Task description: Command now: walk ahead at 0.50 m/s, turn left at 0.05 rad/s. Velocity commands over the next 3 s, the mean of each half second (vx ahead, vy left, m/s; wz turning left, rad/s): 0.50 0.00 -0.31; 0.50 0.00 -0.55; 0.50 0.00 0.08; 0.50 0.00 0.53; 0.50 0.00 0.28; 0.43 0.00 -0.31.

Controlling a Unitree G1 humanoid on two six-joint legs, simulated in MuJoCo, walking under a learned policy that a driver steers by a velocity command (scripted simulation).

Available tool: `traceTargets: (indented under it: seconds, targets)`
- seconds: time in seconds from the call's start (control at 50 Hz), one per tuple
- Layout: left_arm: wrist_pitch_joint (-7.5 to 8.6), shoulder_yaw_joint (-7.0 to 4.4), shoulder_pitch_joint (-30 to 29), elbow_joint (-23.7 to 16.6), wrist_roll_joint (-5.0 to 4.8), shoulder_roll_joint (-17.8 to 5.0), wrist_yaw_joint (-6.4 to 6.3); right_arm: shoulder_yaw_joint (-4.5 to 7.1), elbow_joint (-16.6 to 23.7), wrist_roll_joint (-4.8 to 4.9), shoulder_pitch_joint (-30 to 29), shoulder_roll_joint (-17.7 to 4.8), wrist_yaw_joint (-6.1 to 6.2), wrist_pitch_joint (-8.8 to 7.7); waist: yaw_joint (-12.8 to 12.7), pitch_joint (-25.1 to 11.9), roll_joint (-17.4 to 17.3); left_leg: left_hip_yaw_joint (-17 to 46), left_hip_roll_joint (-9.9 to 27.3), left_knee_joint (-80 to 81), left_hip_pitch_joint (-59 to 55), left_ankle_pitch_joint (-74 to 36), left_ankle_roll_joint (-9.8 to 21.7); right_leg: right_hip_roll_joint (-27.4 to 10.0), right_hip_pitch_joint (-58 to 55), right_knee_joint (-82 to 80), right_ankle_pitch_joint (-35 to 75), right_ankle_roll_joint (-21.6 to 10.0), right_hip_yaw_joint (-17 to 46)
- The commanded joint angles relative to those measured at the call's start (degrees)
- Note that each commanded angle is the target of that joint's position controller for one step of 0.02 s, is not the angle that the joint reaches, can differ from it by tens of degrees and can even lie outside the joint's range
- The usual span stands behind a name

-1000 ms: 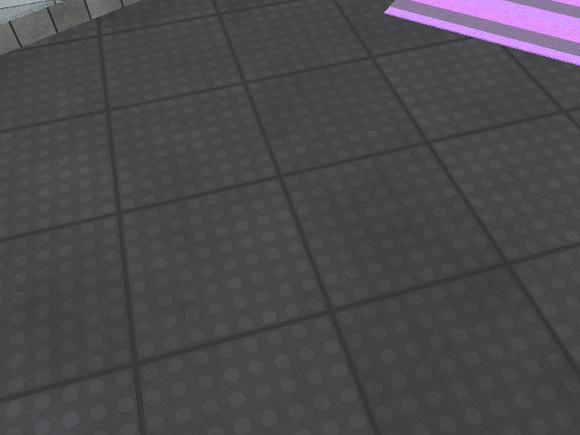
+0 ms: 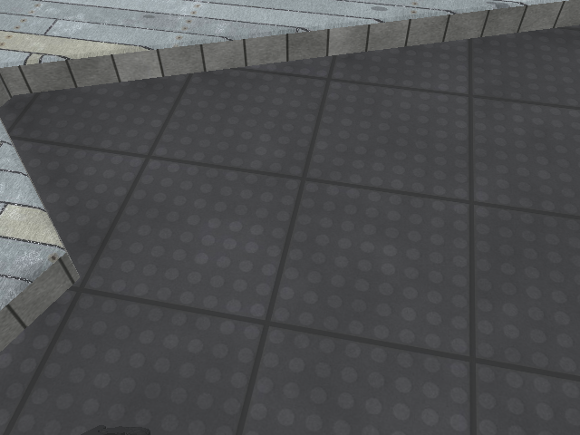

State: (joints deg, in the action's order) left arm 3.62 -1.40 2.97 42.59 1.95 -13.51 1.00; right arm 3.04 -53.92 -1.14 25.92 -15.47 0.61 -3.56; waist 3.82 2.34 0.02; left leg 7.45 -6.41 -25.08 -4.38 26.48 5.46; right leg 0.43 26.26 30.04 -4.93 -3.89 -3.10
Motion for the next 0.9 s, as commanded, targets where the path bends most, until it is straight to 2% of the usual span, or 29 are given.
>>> traceTargets:
  seconds: [0.02,0.04,0.06,0.08,0.1,0.12,0.14,0.18,0.22,0.26,0.32,0.4,0.44,0.48,0.5,0.52,0.54,0.56,0.58,0.6,0.62,0.64,0.66,0.72,0.82,0.9]
  targets:
    - [0.47,-5.38,24.94,3.87,1.19,-18.11,-1.22,0.43,4.42,2.02,7.05,-2.22,-0.46,-1.14,-7.87,-19.29,18.21,-4.58,-2.58,-46.40,32.50,1.11,-0.97,-24.46,-43.42,-11.55,-11.30,-14.23,43.23]
    - [-0.17,-4.35,19.87,3.45,-0.95,-12.70,-0.42,0.88,3.88,-0.35,3.29,-6.56,-0.19,-0.98,-6.50,-12.71,8.16,-0.44,1.48,-50.05,38.45,0.68,0.05,-21.76,-37.76,-14.90,-16.61,-13.20,45.95]
    - [-0.24,-3.52,14.36,2.46,-1.58,-9.21,-0.06,0.98,5.04,-0.64,-2.02,-6.66,-0.62,-1.11,-5.17,-5.39,3.60,-1.74,4.90,-48.36,39.49,-5.21,-0.15,-19.50,-30.13,-15.05,-14.73,-12.20,35.82]
    - [-0.02,-2.93,12.39,2.54,-1.23,-7.10,0.21,0.59,6.03,-0.82,-5.50,-5.74,-0.93,-1.31,-4.77,-2.76,0.76,-2.80,6.84,-45.48,38.59,-8.35,-0.59,-16.46,-25.20,-16.04,-7.22,-11.21,29.97]
    - [0.21,-2.44,12.37,3.29,-1.32,-6.02,0.20,0.52,6.62,-1.28,-7.32,-5.01,-1.22,-0.93,-3.83,-1.01,0.56,-3.38,8.40,-42.51,37.10,-9.67,-1.01,-12.88,-21.79,-16.98,-1.41,-9.09,24.96]
    - [0.47,-2.41,12.92,4.25,-1.52,-6.32,0.01,0.16,6.77,-1.59,-5.52,-4.11,-1.56,-0.37,-2.42,-2.08,4.17,-3.92,8.97,-40.40,34.84,-9.98,-2.08,-12.06,-20.24,-17.37,3.28,-9.30,22.74]
    - [0.89,-2.40,14.53,5.16,-1.63,-6.13,0.07,-0.04,6.75,-1.79,-5.77,-3.77,-1.65,0.04,-2.35,-2.13,4.09,-4.40,9.26,-39.11,34.17,-9.95,-2.99,-11.07,-19.85,-17.39,9.04,-9.52,21.24]
    - [1.18,-2.91,16.18,6.22,-2.07,-7.54,-0.17,-0.42,7.37,-1.79,-7.32,-3.12,-1.88,0.57,-2.10,-2.44,3.68,-5.59,9.69,-35.82,34.73,-9.96,-4.89,-10.04,-18.39,-18.94,8.45,-10.69,19.43]
    - [0.98,-3.25,17.94,6.84,-2.05,-8.60,-0.45,-0.69,9.31,-1.65,-12.65,-3.01,-1.97,0.87,-3.01,-0.31,3.39,-6.62,10.37,-30.43,37.54,-12.79,-6.53,-9.41,-16.96,-20.72,6.84,-11.15,18.67]
    - [0.69,-3.41,19.84,7.34,-2.13,-8.61,-0.48,-1.02,11.27,-1.41,-18.37,-2.73,-1.98,0.97,-4.44,1.03,3.21,-7.19,10.50,-23.84,39.01,-17.13,-7.72,-8.36,-16.66,-21.60,5.04,-10.47,18.29]
    - [0.51,-3.80,22.43,7.75,-2.04,-9.01,-0.46,-1.49,13.24,-0.90,-24.39,-2.26,-2.10,0.79,-6.62,0.68,3.66,-7.36,9.52,-16.09,38.18,-22.97,-8.31,-7.48,-18.22,-20.18,6.41,-9.08,18.25]
    - [0.09,-4.16,24.56,7.73,-1.38,-9.55,-0.81,-1.67,15.51,-0.25,-29.44,-2.80,-1.88,0.20,-8.18,-0.03,4.28,-6.87,7.81,-10.49,36.21,-23.33,-7.93,-8.23,-21.53,-15.51,12.32,-8.24,20.33]
    - [-0.10,-4.56,22.90,6.87,-1.10,-10.43,-1.20,-1.36,15.70,-0.09,-27.87,-3.91,-1.67,-0.31,-6.66,-0.58,4.88,-5.93,7.20,-7.10,31.39,-20.52,-6.94,-8.88,-21.36,-12.72,13.62,-6.85,22.28]
    - [-0.12,-4.96,19.94,5.76,-1.14,-11.49,-1.25,-0.62,13.68,-0.07,-20.32,-5.47,-1.06,-1.07,-2.84,-2.81,4.41,-6.52,5.46,-2.18,19.57,-17.73,-5.43,-7.65,-18.36,-6.53,15.80,-4.99,23.07]
    - [0.20,-4.76,19.66,5.46,-1.51,-10.55,-0.88,0.26,11.93,-0.70,-13.74,-7.68,-0.35,-1.88,0.04,-6.65,0.88,-4.56,7.61,0.85,9.42,-17.25,-3.78,-3.92,-15.24,3.01,14.67,-3.61,20.69]
    - [0.66,-3.73,19.21,3.32,-2.15,-6.75,-0.61,1.35,11.56,-2.10,-4.31,-12.35,0.66,-2.29,3.58,-15.34,-6.57,8.58,21.19,3.26,-2.90,-5.51,-0.60,0.10,-8.90,18.96,2.50,-2.07,15.06]
    - [0.31,-3.11,25.12,1.57,-3.47,-3.52,-0.68,2.47,11.58,-2.26,-4.96,-16.59,0.75,-1.19,-0.27,-18.02,-19.11,32.02,32.10,10.87,-10.67,3.02,4.67,7.56,7.36,30.76,-27.52,-0.97,8.60]
    - [-0.87,-3.65,25.23,3.74,-1.61,-7.86,-1.20,1.85,12.10,-1.61,-8.20,-11.61,0.51,-0.43,-2.03,-11.85,-10.47,32.70,31.28,11.02,-4.46,8.61,5.37,2.10,11.70,37.40,-25.00,-1.46,8.72]
    - [-1.19,-3.84,21.79,3.98,-0.95,-8.13,-0.62,0.64,13.00,-1.07,-11.60,-6.61,0.25,-0.43,-2.42,-5.84,-3.84,24.17,28.19,11.64,2.10,4.93,4.23,0.08,11.31,37.75,-19.39,-1.34,8.89]
    - [-1.33,-3.64,19.56,3.62,-0.86,-6.80,-0.08,0.09,12.77,-0.99,-13.15,-4.72,0.03,-0.67,-3.11,-2.95,-2.74,16.01,25.44,12.75,6.57,-5.03,3.39,-1.60,9.92,36.26,-15.93,-0.60,8.38]
    - [-1.81,-3.69,18.36,3.34,-0.32,-6.45,0.39,-0.10,12.28,-0.91,-13.00,-4.12,0.14,-1.01,-3.52,-2.10,-4.67,10.16,23.31,13.55,8.62,-11.18,2.33,-2.81,8.91,34.91,-14.49,0.04,7.68]
    - [-2.47,-3.63,18.44,3.24,0.11,-6.17,0.93,-0.16,11.62,-0.66,-12.30,-4.01,0.16,-1.43,-4.03,-1.80,-6.10,6.04,21.73,14.26,10.15,-15.56,1.77,-3.39,7.92,34.69,-13.42,0.64,7.17]
    - [-2.96,-3.56,17.77,2.83,0.14,-5.95,1.28,0.00,10.96,-0.42,-11.26,-4.30,0.02,-1.98,-4.12,-2.04,-6.75,3.77,21.44,14.39,10.50,-20.54,2.05,-3.43,7.66,34.96,-12.35,1.02,6.68]
    - [-3.73,-3.31,13.00,0.88,0.04,-5.45,2.13,0.45,9.63,0.25,-9.24,-4.89,-0.21,-2.84,-4.19,-1.92,-5.36,-2.13,21.54,15.88,8.70,-27.05,2.92,-4.25,12.03,34.40,-7.87,2.02,6.24]
    - [-3.70,-2.37,3.89,-2.39,-0.08,-4.23,3.11,0.65,7.43,0.04,-6.00,-4.84,-0.35,-2.58,-2.85,0.65,-4.69,-10.82,20.10,16.63,7.15,-32.45,2.59,-4.53,15.09,23.91,0.86,2.74,3.83]
    - [-3.34,-1.37,-3.67,-5.25,0.09,-3.40,3.93,1.08,5.85,0.04,-3.36,-6.33,-0.04,-2.26,-1.00,2.60,-4.79,-15.36,20.94,16.11,5.29,-34.94,1.76,-4.09,11.27,12.26,3.20,0.89,-0.55]
